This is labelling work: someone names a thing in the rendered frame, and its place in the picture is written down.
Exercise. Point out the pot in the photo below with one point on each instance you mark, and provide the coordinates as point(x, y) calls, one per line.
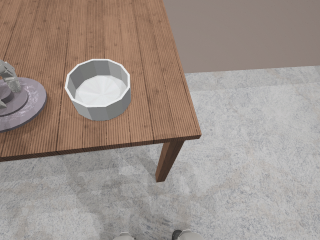
point(100, 89)

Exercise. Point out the lid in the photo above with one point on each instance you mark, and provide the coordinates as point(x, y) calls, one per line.
point(25, 106)

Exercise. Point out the left robot shin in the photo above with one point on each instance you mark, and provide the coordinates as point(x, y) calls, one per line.
point(125, 234)

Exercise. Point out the knob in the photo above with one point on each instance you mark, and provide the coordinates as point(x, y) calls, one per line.
point(6, 94)

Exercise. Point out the table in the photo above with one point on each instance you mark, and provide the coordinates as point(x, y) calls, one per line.
point(45, 40)

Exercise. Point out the robot right foot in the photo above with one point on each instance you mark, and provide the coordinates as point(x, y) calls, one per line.
point(176, 234)

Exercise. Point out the left robot hand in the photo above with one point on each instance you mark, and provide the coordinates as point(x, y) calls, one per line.
point(7, 72)

